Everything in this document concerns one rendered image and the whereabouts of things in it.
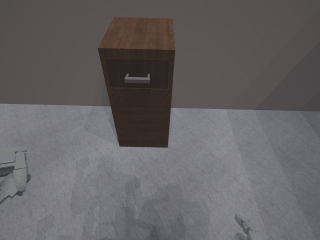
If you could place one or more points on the drawer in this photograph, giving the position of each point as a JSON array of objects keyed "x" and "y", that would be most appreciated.
[{"x": 118, "y": 68}]

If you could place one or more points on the cabinet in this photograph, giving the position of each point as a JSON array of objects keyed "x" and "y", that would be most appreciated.
[{"x": 141, "y": 115}]

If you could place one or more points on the handle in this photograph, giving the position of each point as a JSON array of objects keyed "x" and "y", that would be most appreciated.
[{"x": 144, "y": 80}]

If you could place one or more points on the left robot hand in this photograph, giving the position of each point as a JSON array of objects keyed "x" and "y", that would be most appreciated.
[{"x": 15, "y": 170}]

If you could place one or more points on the right robot hand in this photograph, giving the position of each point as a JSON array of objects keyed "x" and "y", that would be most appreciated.
[{"x": 249, "y": 229}]

